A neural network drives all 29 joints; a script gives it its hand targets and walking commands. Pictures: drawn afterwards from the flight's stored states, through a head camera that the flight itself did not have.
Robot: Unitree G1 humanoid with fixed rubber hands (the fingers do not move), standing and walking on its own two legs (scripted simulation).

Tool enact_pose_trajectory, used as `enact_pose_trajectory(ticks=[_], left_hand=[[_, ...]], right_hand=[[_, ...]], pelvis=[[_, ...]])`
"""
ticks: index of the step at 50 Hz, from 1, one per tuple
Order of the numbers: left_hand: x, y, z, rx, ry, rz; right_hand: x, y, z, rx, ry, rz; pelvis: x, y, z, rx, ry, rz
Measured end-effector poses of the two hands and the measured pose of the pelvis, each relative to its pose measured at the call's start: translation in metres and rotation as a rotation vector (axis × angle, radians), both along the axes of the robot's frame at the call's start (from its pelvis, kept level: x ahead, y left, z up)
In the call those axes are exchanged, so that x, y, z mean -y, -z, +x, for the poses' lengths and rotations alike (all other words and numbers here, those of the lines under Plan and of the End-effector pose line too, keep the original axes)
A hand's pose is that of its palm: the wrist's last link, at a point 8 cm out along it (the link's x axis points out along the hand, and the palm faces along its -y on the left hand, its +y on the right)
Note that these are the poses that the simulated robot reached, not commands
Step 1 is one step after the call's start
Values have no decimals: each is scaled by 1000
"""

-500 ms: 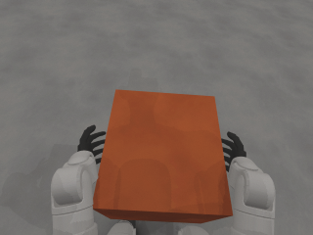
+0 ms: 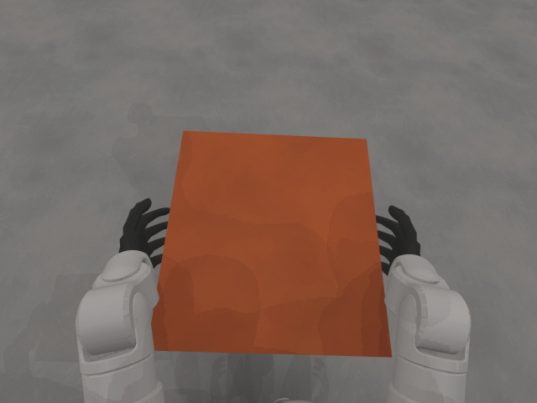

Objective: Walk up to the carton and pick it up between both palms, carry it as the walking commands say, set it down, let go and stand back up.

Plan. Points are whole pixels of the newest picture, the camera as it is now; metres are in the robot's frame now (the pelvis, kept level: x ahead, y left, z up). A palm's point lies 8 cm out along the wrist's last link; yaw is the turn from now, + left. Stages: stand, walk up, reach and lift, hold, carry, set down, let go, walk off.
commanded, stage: carry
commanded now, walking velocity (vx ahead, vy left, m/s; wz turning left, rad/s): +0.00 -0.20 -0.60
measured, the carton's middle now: (269, 253) +0.34 +0.00 -0.02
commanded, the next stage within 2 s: none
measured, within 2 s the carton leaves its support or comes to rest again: neither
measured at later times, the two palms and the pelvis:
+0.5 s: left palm (317, 265) +0.29 -0.06 +0.05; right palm out of the picture +0.19 -0.39 +0.07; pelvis -0.02 -0.15 +0.00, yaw -15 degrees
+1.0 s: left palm (528, 284) +0.26 -0.34 +0.06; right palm out of the picture +0.07 -0.62 +0.05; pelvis -0.07 -0.33 +0.01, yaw -31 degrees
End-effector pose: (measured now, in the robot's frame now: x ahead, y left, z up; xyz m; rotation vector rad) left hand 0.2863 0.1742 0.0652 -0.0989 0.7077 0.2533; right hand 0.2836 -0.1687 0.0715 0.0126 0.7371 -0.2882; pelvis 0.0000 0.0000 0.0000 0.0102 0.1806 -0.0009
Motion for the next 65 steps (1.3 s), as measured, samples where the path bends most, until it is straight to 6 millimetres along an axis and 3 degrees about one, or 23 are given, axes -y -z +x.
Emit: enact_pose_trajectory(ticks=[4,8,13,16,22,26,31,37,41,44,49,56,60,65], left_hand=[[20,18,-15,-59,4,-20],[51,11,-23,-86,45,35],[105,-21,-3,53,56,62],[142,-24,9,106,93,51],[205,-3,3,-38,190,3],[243,14,-1,-83,281,-39],[286,-8,2,-32,330,-44],[347,-28,3,10,346,22],[406,-21,-7,34,387,52],[449,-12,-15,-20,450,98],[506,4,-23,-104,536,72],[567,19,-29,-44,629,-92],[592,6,-33,3,651,-90],[622,-25,-49,5,712,19]], right_hand=[[20,16,-18,-56,2,-23],[50,19,-37,-70,46,32],[102,8,-30,63,66,53],[139,1,-27,122,96,38],[196,4,-71,-30,202,-9],[225,3,-103,-68,305,-39],[261,-13,-121,-19,368,-24],[320,-11,-124,15,365,18],[376,6,-142,38,393,38],[409,24,-169,-18,457,87],[446,28,-210,-102,561,72],[494,-11,-233,-39,650,-90],[514,-19,-244,4,672,-90],[531,-12,-278,-3,715,10]], pelvis=[[18,1,-10,44,19,-13],[37,-1,-10,82,76,-32],[80,11,2,113,110,-42],[108,19,4,130,145,-45],[141,2,-11,138,194,-19],[157,4,-23,142,270,-76],[183,-9,-32,120,312,-95],[233,-12,-37,67,422,-78],[277,4,-47,69,446,-60],[298,0,-53,77,458,-36],[327,-10,-66,60,529,-1],[364,-3,-78,25,612,-39],[377,-1,-82,46,662,-75],[398,-15,-84,57,742,-110]])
